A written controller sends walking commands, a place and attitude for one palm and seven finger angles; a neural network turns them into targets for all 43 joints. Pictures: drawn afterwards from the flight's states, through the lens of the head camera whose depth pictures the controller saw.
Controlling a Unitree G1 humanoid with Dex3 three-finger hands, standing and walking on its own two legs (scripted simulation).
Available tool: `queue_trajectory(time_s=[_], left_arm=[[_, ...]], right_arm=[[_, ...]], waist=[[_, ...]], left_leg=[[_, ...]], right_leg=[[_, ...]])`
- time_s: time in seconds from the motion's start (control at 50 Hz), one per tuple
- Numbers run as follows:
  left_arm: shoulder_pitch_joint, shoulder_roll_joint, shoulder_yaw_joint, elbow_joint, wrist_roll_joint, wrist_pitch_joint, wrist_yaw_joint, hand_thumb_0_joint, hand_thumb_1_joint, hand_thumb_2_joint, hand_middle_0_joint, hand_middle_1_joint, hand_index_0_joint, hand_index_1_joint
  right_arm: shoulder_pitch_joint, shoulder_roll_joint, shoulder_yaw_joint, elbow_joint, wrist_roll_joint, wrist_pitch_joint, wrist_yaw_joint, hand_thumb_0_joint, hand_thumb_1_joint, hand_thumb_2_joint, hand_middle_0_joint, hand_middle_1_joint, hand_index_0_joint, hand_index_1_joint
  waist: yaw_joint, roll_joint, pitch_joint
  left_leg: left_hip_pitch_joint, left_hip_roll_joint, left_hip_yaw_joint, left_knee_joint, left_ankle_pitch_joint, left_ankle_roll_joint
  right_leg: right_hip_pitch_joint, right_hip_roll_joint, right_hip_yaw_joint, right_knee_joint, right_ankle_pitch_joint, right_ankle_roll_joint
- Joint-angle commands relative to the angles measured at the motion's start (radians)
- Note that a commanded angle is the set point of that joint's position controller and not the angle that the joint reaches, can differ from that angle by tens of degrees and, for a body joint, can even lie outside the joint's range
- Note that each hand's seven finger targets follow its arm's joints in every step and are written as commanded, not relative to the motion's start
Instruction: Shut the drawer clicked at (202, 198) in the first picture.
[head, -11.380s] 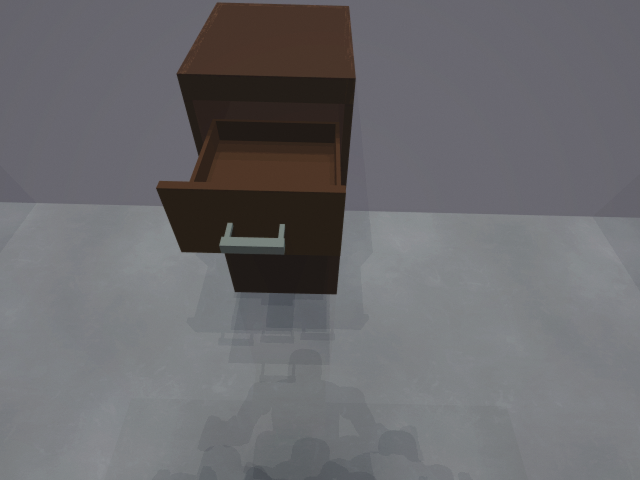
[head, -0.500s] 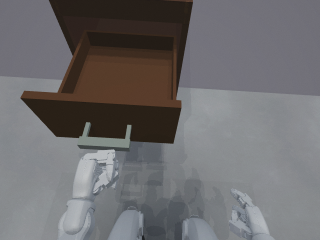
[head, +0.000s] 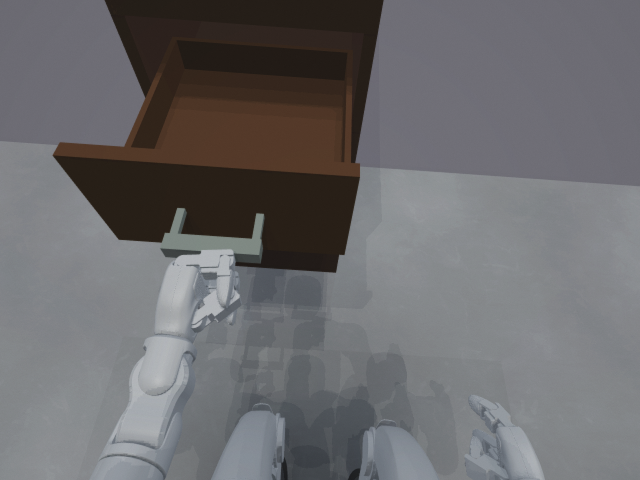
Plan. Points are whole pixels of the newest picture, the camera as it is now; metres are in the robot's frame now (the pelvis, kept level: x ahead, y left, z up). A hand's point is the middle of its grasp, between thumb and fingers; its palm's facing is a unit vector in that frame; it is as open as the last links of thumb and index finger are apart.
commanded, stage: push the drawer shut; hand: left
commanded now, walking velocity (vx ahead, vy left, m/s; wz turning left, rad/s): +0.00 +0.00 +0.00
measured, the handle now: (216, 233) +0.40 +0.15 +0.04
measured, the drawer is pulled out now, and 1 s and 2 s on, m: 0.27 0.14 0.01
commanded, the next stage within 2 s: none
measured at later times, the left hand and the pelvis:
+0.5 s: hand (238, 242) +0.40 +0.13 +0.03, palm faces -0.04 -1.00 -0.04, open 2.8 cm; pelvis -0.01 +0.01 +0.00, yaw -1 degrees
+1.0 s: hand (247, 202) +0.46 +0.12 +0.03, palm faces -0.02 -1.00 -0.04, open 2.9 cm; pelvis +0.00 +0.01 +0.00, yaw -2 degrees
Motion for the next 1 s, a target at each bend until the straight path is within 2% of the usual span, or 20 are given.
queue_trajectory(time_s=[0.0,0.12,0.16,0.2,0.22,0.24,0.34,0.36,0.42,0.52,0.58,0.6,0.64,0.7,0.74,0.76,0.82,0.86,0.94,0.98], left_arm=[[-0.423,0.081,0.081,-0.17,-0.015,-0.064,0.016,0.0,0.9,0.9,-1.4,-1.6,-1.4,-1.6],[-0.521,0.11,0.139,-0.047,-0.029,-0.08,0.004,0.0,0.9,0.9,-1.4,-1.6,-1.4,-1.6],[-0.549,0.088,0.123,-0.019,-0.03,-0.085,0.0,0.0,0.9,0.9,-1.4,-1.6,-1.4,-1.6],[-0.581,0.105,0.141,0.004,-0.029,-0.092,0.001,0.0,0.9,0.9,-1.4,-1.6,-1.4,-1.6],[-0.59,0.115,0.155,0.011,-0.025,-0.097,0.003,0.0,0.9,0.9,-1.4,-1.6,-1.4,-1.6],[-0.604,0.086,0.133,0.032,-0.026,-0.095,0.001,0.0,0.9,0.9,-1.4,-1.6,-1.4,-1.6],[-0.709,0.099,0.152,0.108,-0.016,-0.11,0.008,0.0,0.9,0.9,-1.4,-1.6,-1.4,-1.6],[-0.728,0.11,0.163,0.131,-0.013,-0.112,0.009,0.0,0.9,0.9,-1.4,-1.6,-1.4,-1.6],[-0.773,0.122,0.174,0.141,-0.003,-0.126,0.009,0.0,0.9,0.9,-1.4,-1.6,-1.4,-1.6],[-0.842,0.131,0.194,0.228,0.003,-0.129,0.017,0.0,0.9,0.9,-1.4,-1.6,-1.4,-1.6],[-0.879,0.125,0.196,0.235,0.004,-0.142,0.018,0.0,0.9,0.9,-1.4,-1.6,-1.4,-1.6],[-0.878,0.153,0.219,0.25,0.006,-0.144,0.018,0.0,0.9,0.9,-1.4,-1.6,-1.4,-1.6],[-0.907,0.112,0.187,0.257,0.01,-0.15,0.015,0.0,0.9,0.9,-1.4,-1.6,-1.4,-1.6],[-0.955,0.166,0.234,0.312,0.017,-0.161,0.023,0.0,0.9,0.9,-1.4,-1.6,-1.4,-1.6],[-1.002,0.134,0.211,0.341,0.023,-0.167,0.023,0.0,0.9,0.9,-1.4,-1.6,-1.4,-1.6],[-1.034,0.152,0.223,0.36,0.025,-0.171,0.025,0.0,0.9,0.9,-1.4,-1.6,-1.4,-1.6],[-1.077,0.199,0.261,0.401,0.035,-0.183,0.024,0.0,0.9,0.9,-1.4,-1.6,-1.4,-1.6],[-1.102,0.189,0.252,0.405,0.036,-0.191,0.019,0.0,0.9,0.9,-1.4,-1.6,-1.4,-1.6],[-1.153,0.232,0.29,0.481,0.036,-0.189,0.01,0.0,0.9,0.9,-1.4,-1.6,-1.4,-1.6],[-1.18,0.244,0.293,0.487,0.04,-0.195,0.005,0.0,0.9,0.9,-1.4,-1.6,-1.4,-1.6]], right_arm=[[0.009,-0.144,-0.057,-0.115,0.009,-0.038,-0.018,0.0,-0.9,-0.9,0.2,0.3,0.2,0.3],[0.023,-0.149,-0.057,-0.098,0.01,-0.034,-0.019,0.0,-0.9,-0.9,0.2,0.3,0.2,0.3],[0.025,-0.149,-0.06,-0.095,0.01,-0.034,-0.017,0.0,-0.9,-0.9,0.2,0.3,0.2,0.3],[0.041,-0.156,-0.061,-0.087,0.008,-0.033,-0.016,0.0,-0.9,-0.9,0.2,0.3,0.2,0.3],[0.047,-0.159,-0.064,-0.083,0.007,-0.031,-0.015,0.0,-0.9,-0.9,0.2,0.3,0.2,0.3],[0.05,-0.156,-0.065,-0.083,0.006,-0.029,-0.013,0.0,-0.9,-0.9,0.2,0.3,0.2,0.3],[0.074,-0.162,-0.07,-0.062,0.004,-0.02,-0.01,0.0,-0.9,-0.9,0.2,0.3,0.2,0.3],[0.079,-0.164,-0.07,-0.057,0.004,-0.018,-0.01,0.0,-0.9,-0.9,0.2,0.3,0.2,0.3],[0.095,-0.168,-0.072,-0.05,0.0,-0.015,-0.01,0.0,-0.9,-0.9,0.2,0.3,0.2,0.3],[0.118,-0.171,-0.073,-0.034,-0.004,-0.001,-0.006,0.0,-0.9,-0.9,0.2,0.3,0.2,0.3],[0.128,-0.168,-0.077,-0.029,-0.007,0.002,-0.003,0.0,-0.9,-0.9,0.2,0.3,0.2,0.3],[0.14,-0.173,-0.077,-0.03,-0.007,0.003,-0.002,0.0,-0.9,-0.9,0.2,0.3,0.2,0.3],[0.142,-0.167,-0.077,-0.03,-0.008,0.009,0.003,0.0,-0.9,-0.9,0.2,0.3,0.2,0.3],[0.154,-0.176,-0.077,-0.017,-0.011,0.015,0.001,0.0,-0.9,-0.9,0.2,0.3,0.2,0.3],[0.158,-0.169,-0.077,-0.013,-0.013,0.019,0.004,0.0,-0.9,-0.9,0.2,0.3,0.2,0.3],[0.164,-0.171,-0.076,-0.003,-0.014,0.021,0.003,0.0,-0.9,-0.9,0.2,0.3,0.2,0.3],[0.18,-0.177,-0.076,0.004,-0.02,0.026,0.002,0.0,-0.9,-0.9,0.2,0.3,0.2,0.3],[0.181,-0.173,-0.076,0.003,-0.021,0.031,0.004,0.0,-0.9,-0.9,0.2,0.3,0.2,0.3],[0.199,-0.178,-0.074,0.014,-0.025,0.041,0.005,0.0,-0.9,-0.9,0.2,0.3,0.2,0.3],[0.205,-0.178,-0.072,0.013,-0.025,0.045,0.005,0.0,-0.9,-0.9,0.2,0.3,0.2,0.3]], waist=[[-0.068,0.012,-0.327],[-0.069,-0.006,-0.329],[-0.071,0.023,-0.335],[-0.071,0.038,-0.342],[-0.071,0.025,-0.363],[-0.077,0.028,-0.355],[-0.093,0.024,-0.357],[-0.095,-0.001,-0.354],[-0.091,0.051,-0.402],[-0.106,0.033,-0.391],[-0.104,0.053,-0.424],[-0.102,0.042,-0.432],[-0.109,0.066,-0.434],[-0.118,0.036,-0.405],[-0.128,0.05,-0.409],[-0.136,0.042,-0.397],[-0.139,0.044,-0.43],[-0.137,0.08,-0.452],[-0.151,0.053,-0.435],[-0.152,0.063,-0.459]], left_leg=[[0.284,-0.017,-0.062,-0.196,0.064,-0.004],[0.268,-0.018,-0.057,-0.202,0.055,-0.006],[0.29,-0.018,-0.056,-0.206,0.052,-0.009],[0.304,-0.018,-0.063,-0.209,0.071,-0.01],[0.324,-0.014,-0.066,-0.208,0.097,-0.011],[0.325,-0.015,-0.065,-0.211,0.096,-0.012],[0.326,-0.014,-0.07,-0.21,0.084,-0.013],[0.309,-0.014,-0.071,-0.209,0.072,-0.012],[0.367,-0.012,-0.08,-0.213,0.115,-0.017],[0.366,-0.009,-0.087,-0.212,0.13,-0.018],[0.382,-0.01,-0.081,-0.204,0.166,-0.02],[0.388,-0.007,-0.088,-0.206,0.174,-0.02],[0.412,-0.006,-0.088,-0.209,0.189,-0.023],[0.375,-0.006,-0.09,-0.206,0.152,-0.019],[0.379,-0.008,-0.087,-0.202,0.152,-0.019],[0.369,-0.007,-0.088,-0.201,0.143,-0.019],[0.371,-0.008,-0.089,-0.19,0.163,-0.015],[0.384,-0.009,-0.085,-0.187,0.173,-0.017],[0.347,-0.01,-0.082,-0.175,0.165,-0.011],[0.345,-0.01,-0.079,-0.17,0.169,-0.01]], right_leg=[[0.109,0.034,0.095,-0.229,0.091,0.005],[0.116,0.035,0.099,-0.234,0.082,0.007],[0.097,0.034,0.096,-0.233,0.085,0.006],[0.088,0.038,0.089,-0.222,0.104,0.003],[0.087,0.037,0.087,-0.219,0.126,0.004],[0.085,0.037,0.085,-0.221,0.126,0.005],[0.059,0.039,0.082,-0.215,0.123,0.007],[0.065,0.04,0.083,-0.216,0.113,0.008],[0.043,0.042,0.075,-0.2,0.142,0.003],[0.027,0.046,0.071,-0.199,0.155,0.005],[0.038,0.046,0.075,-0.197,0.177,0.004],[0.037,0.05,0.07,-0.189,0.18,0.002],[0.021,0.051,0.068,-0.192,0.189,0.002],[0.01,0.054,0.071,-0.192,0.166,0.004],[0.003,0.052,0.073,-0.194,0.168,0.005],[-0.002,0.052,0.071,-0.194,0.164,0.006],[-0.001,0.053,0.074,-0.186,0.176,0.006],[-0.001,0.053,0.077,-0.186,0.18,0.005],[0.004,0.057,0.081,-0.189,0.178,0.008],[0.011,0.057,0.086,-0.187,0.181,0.007]])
